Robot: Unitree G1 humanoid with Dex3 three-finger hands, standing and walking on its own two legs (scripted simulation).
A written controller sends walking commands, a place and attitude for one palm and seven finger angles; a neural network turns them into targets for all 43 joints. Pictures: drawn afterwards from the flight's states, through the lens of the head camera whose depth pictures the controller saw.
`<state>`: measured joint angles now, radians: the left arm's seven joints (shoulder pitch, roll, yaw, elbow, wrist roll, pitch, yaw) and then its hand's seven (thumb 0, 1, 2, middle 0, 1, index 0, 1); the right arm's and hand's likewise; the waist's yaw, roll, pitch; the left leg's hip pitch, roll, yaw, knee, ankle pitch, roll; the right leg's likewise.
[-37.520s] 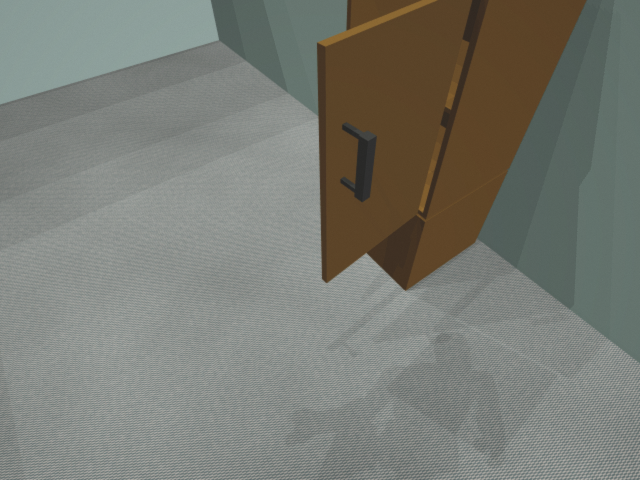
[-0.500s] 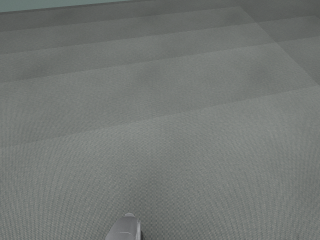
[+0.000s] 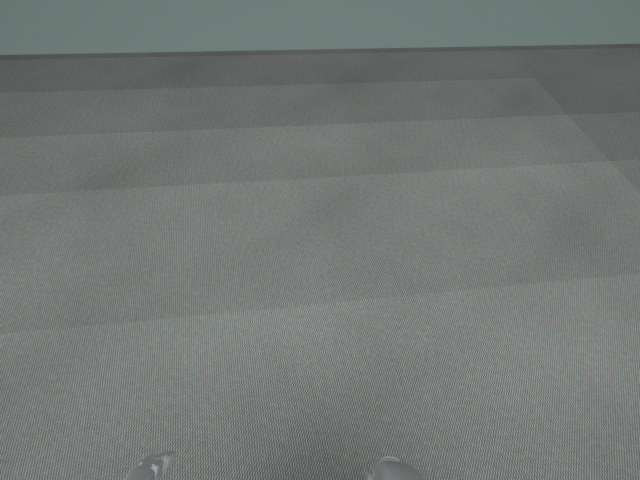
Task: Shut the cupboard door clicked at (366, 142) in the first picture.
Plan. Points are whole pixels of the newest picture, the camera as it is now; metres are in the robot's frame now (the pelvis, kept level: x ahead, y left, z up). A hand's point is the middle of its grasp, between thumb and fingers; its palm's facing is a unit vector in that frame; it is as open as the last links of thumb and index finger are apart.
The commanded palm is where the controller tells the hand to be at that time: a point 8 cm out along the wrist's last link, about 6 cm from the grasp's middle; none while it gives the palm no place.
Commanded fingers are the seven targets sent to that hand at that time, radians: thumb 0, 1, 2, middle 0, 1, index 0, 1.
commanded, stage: turn to face it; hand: left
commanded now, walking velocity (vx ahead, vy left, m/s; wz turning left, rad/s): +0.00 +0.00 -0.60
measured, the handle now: out of the picture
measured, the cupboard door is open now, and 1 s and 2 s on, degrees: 63 63 63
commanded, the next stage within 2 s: none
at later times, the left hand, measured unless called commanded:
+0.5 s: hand (192, 444) +0.19 +0.20 -0.18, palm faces -0.20 -0.96 -0.21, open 7.4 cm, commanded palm none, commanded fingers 0.00 0.90 0.90 -0.20 -0.30 -0.20 -0.30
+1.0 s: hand (265, 376) +0.29 +0.10 -0.16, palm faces -0.56 -0.79 -0.25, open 7.4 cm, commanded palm none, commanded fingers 0.00 0.90 0.90 -0.20 -0.30 -0.20 -0.30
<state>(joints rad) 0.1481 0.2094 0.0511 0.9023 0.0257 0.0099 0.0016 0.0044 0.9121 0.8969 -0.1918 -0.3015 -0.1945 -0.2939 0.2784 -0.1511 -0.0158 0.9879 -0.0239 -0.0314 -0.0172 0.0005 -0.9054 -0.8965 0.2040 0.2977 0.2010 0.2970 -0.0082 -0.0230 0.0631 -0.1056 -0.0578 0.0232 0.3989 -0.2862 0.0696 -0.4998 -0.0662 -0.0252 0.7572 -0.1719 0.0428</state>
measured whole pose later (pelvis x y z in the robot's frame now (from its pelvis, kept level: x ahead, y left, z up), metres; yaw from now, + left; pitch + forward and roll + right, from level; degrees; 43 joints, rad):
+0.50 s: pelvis +0.09 +0.01 -0.01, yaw -17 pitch +0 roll -1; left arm 0.23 0.24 0.10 0.94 0.02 0.07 -0.01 0.01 0.91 0.90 -0.20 -0.30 -0.20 -0.29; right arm 0.17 -0.19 -0.03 0.90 -0.03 -0.01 -0.03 0.00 -0.91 -0.90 0.20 0.30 0.20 0.30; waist 0.02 -0.04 0.06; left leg -0.29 0.04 0.05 0.58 -0.28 0.01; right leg -0.42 0.06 0.08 0.82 -0.45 0.01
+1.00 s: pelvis +0.10 -0.01 -0.01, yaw -35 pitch +0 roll +0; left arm 0.18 0.22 0.05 0.87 0.03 0.05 -0.01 0.01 0.91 0.90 -0.20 -0.30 -0.20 -0.29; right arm 0.19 -0.27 -0.06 0.90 -0.02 0.05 -0.01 0.00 -0.91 -0.90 0.20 0.30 0.20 0.30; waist -0.01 0.02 0.09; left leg -0.48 0.07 0.04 1.03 -0.43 -0.09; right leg -0.28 0.02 0.02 0.53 -0.25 -0.02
